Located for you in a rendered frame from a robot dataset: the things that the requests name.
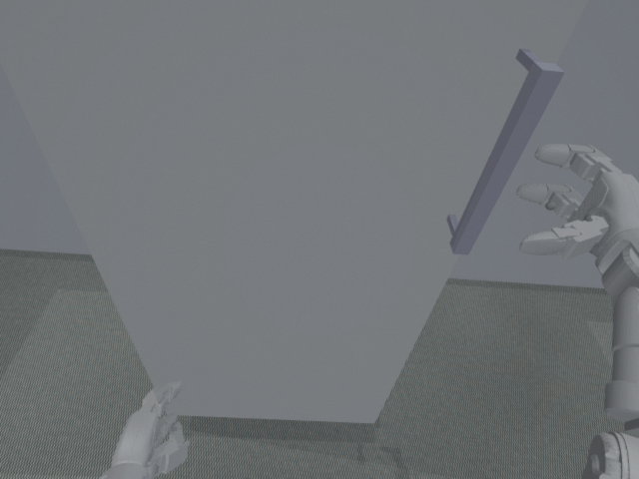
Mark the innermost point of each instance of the robot right hand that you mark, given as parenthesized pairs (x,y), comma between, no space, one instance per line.
(613,201)

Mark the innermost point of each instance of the fridge door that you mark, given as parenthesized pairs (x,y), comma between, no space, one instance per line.
(264,185)

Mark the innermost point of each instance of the robot left hand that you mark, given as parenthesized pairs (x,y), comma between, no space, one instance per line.
(140,441)

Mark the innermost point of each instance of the right robot forearm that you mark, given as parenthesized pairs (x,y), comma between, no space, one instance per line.
(618,264)

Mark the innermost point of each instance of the robot right upper arm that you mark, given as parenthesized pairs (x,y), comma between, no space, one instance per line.
(612,455)

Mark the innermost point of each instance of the handle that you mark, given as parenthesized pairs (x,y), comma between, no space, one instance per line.
(535,94)

